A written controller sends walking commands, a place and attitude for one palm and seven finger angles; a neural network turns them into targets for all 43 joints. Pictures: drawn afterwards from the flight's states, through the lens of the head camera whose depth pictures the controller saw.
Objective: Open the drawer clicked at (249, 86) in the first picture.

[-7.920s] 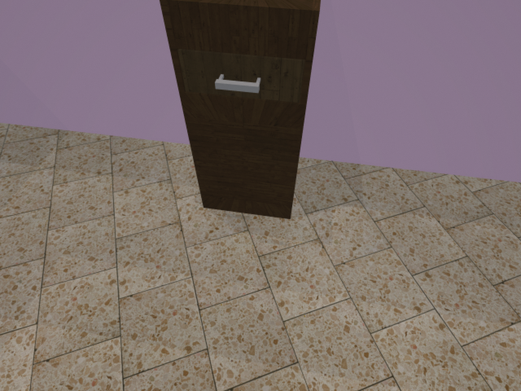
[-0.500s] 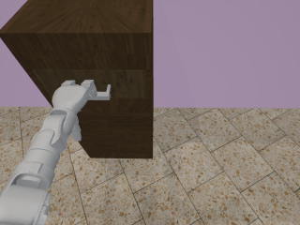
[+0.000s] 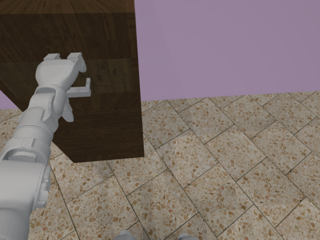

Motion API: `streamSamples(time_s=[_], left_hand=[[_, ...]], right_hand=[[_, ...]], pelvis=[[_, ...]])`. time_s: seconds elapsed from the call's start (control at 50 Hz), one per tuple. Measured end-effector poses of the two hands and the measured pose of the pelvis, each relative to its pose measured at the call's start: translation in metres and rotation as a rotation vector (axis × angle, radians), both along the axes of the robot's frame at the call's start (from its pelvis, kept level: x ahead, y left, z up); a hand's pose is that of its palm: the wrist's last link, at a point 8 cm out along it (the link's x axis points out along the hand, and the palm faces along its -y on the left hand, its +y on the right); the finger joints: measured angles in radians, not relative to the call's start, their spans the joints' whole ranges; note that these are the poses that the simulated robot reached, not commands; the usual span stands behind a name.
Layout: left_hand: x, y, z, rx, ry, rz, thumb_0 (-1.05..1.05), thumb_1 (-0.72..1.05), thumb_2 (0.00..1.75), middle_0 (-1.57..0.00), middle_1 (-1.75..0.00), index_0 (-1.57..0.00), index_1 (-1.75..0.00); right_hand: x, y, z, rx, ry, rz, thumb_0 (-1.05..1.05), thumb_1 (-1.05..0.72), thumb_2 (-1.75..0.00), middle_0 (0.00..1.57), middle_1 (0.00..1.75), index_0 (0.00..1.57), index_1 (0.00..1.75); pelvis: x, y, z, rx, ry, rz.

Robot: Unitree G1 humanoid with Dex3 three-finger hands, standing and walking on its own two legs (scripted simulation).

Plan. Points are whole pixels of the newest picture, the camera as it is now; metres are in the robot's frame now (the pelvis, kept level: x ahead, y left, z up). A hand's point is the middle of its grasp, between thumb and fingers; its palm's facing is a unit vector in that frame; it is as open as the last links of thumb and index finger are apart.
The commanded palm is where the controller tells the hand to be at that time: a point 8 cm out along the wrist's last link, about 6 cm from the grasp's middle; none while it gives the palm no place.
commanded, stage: move the hooked fingers above the handle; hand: left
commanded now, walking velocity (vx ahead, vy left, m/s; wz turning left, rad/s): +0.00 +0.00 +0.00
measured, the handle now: (67, 87) +0.56 +0.24 -0.01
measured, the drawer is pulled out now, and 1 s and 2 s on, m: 0.00 0.00 0.00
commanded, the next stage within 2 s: none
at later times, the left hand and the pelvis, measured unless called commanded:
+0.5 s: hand (59, 86) +0.51 +0.23 +0.06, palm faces +0.02 -0.05 -1.00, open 13.8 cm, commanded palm +0.49 +0.24 +0.10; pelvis +0.00 +0.01 -0.01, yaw +0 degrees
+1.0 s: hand (48, 90) +0.50 +0.26 +0.05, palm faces -0.09 +0.03 -1.00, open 13.9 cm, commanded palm +0.49 +0.24 +0.10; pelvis +0.00 +0.00 +0.00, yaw -1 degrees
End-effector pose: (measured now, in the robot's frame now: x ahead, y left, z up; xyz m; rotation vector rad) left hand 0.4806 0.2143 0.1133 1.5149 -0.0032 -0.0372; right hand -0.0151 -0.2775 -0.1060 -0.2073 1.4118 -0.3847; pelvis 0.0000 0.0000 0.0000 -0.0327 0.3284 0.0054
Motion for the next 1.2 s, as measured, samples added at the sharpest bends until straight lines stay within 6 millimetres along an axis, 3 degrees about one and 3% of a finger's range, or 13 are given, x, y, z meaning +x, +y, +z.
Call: streamSamples(time_s=[0.12, 0.28, 0.44, 0.52, 0.64, 0.82, 0.9, 1.0, 1.1, 1.2], left_hand=[[0.013, 0.016, -0.002, 0.039, -0.017, 0.115, 0.0, -0.49, 0.3, -0.32, -1.2, -0.33, -1.22], [-0.005, 0.035, -0.017, 0.057, 0.137, 0.149, 0.0, -0.49, 0.3, -0.32, -1.2, -0.33, -1.22], [-0.004, 0.019, -0.002, 0.011, -0.008, -0.006, 0.0, -0.49, 0.3, -0.32, -1.2, -0.33, -1.21], [0.005, 0.024, -0.002, 0.015, -0.04, 0.08, 0.0, -0.49, 0.3, -0.32, -1.2, -0.32, -1.2], [0.003, 0.033, -0.014, 0.065, 0.065, 0.169, 0.0, -0.49, 0.3, -0.31, -1.2, -0.32, -1.2], [-0.001, 0.008, -0.003, -0.006, 0.033, 0.019, 0.0, -0.49, 0.3, -0.32, -1.2, -0.32, -1.2], [0.006, 0.022, 0.003, 0.027, -0.02, 0.09, 0.0, -0.49, 0.3, -0.32, -1.2, -0.32, -1.2], [0.003, 0.043, -0.007, 0.095, 0.066, 0.196, 0.0, -0.49, 0.3, -0.31, -1.2, -0.32, -1.2], [-0.004, 0.029, -0.02, 0.037, 0.162, 0.107, 0.0, -0.49, 0.3, -0.32, -1.2, -0.32, -1.2], [0.004, 0.007, -0.012, -0.019, 0.055, -0.033, 0.0, -0.49, 0.3, -0.32, -1.2, -0.33, -1.2]], right_hand=[[-0.019, 0.007, -0.006, 0.026, 0.035, -0.028, 0.0, -0.91, -0.9, 0.2, 0.3, 0.2, 0.3], [-0.022, 0.019, -0.004, 0.049, 0.045, -0.041, 0.0, -0.91, -0.9, 0.2, 0.3, 0.2, 0.3], [-0.004, 0.013, -0.001, 0.001, 0.014, 0.016, 0.0, -0.91, -0.9, 0.2, 0.3, 0.2, 0.3], [0.006, 0.011, -0.004, 0.004, -0.012, 0.029, 0.0, -0.91, -0.9, 0.2, 0.3, 0.2, 0.3], [0.008, 0.015, -0.006, 0.03, -0.019, 0.02, 0.0, -0.91, -0.9, 0.2, 0.3, 0.2, 0.3], [0.005, 0.019, -0.004, 0.03, -0.008, 0.007, 0.0, -0.91, -0.9, 0.2, 0.3, 0.2, 0.3], [0.003, 0.015, -0.006, 0.031, -0.007, 0.006, 0.0, -0.91, -0.9, 0.2, 0.3, 0.2, 0.3], [-0.001, 0.012, -0.008, 0.045, 0.018, 0.002, 0.0, -0.91, -0.9, 0.2, 0.3, 0.2, 0.3], [-0.002, 0.009, -0.003, 0.027, 0.042, 0.008, 0.0, -0.91, -0.9, 0.2, 0.3, 0.2, 0.3], [0.004, 0.002, 0.002, -0.022, 0.017, 0.009, 0.0, -0.91, -0.9, 0.2, 0.3, 0.2, 0.3]], pelvis=[[-0.003, 0.002, -0.004, 0.0, 0.033, -0.024], [-0.001, 0.004, 0.001, -0.003, 0.01, -0.022], [-0.002, 0.008, -0.003, -0.015, 0.013, 0.01], [-0.005, 0.009, -0.006, -0.015, 0.028, 0.006], [-0.003, 0.01, -0.003, -0.013, 0.03, -0.007], [0.002, 0.006, 0.0, -0.009, -0.001, 0.0], [0.0, 0.004, -0.002, -0.008, 0.014, -0.004], [0.0, 0.003, -0.002, -0.006, 0.026, -0.008], [0.004, 0.002, 0.002, -0.006, 0.011, 0.002], [0.005, 0.001, -0.001, -0.01, 0.019, 0.006]])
